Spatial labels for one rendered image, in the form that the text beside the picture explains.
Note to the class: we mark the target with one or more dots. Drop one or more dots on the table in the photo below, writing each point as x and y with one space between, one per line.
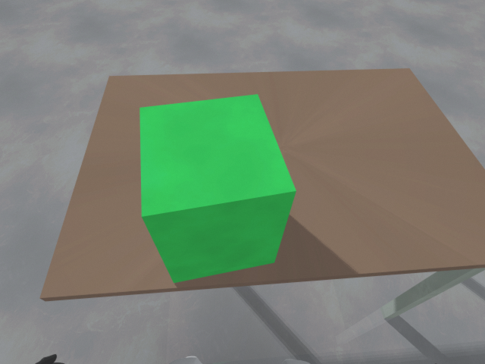
384 186

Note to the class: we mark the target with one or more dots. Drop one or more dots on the carton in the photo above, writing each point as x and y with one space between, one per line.
215 191

